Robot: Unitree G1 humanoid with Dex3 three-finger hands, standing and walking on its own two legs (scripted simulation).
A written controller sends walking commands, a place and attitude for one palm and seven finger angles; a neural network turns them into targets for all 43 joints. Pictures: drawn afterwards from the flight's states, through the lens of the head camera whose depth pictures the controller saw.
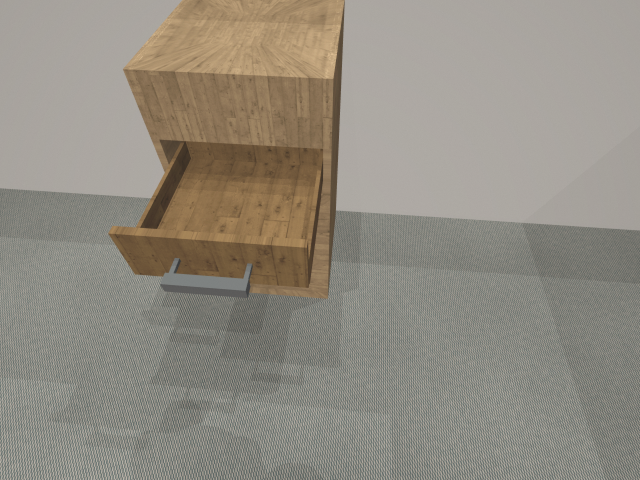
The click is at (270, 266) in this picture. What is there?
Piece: drawer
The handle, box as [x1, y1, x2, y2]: [160, 258, 252, 297]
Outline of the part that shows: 160,283 165,291 247,297 250,286 248,280 252,265 247,263 244,277 242,279 177,274 175,272 180,260 179,258 175,258 169,272 164,273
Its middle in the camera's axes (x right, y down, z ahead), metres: -0.23 +0.08 +0.77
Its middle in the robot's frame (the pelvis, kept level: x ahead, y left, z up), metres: +0.50 +0.26 -0.17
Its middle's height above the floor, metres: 0.61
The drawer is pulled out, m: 0.30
